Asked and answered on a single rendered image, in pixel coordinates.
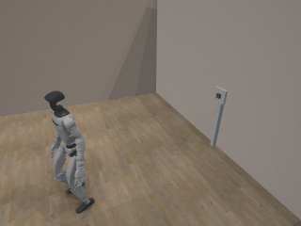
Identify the robot left thigh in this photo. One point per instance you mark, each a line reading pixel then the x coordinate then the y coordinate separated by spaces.
pixel 71 169

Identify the left robot upper arm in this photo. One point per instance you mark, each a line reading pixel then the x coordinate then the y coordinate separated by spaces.
pixel 70 124

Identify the left robot forearm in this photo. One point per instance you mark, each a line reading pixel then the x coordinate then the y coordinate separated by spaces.
pixel 80 151

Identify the right robot forearm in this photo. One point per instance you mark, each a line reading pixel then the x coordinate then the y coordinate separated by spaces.
pixel 57 138

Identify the robot torso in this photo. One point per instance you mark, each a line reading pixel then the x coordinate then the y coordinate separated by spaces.
pixel 65 134

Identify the right robot hand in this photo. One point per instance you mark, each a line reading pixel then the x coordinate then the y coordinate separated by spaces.
pixel 54 147

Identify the panel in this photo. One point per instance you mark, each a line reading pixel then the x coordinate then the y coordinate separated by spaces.
pixel 219 112

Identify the left robot hand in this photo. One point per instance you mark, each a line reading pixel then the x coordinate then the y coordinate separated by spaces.
pixel 80 173

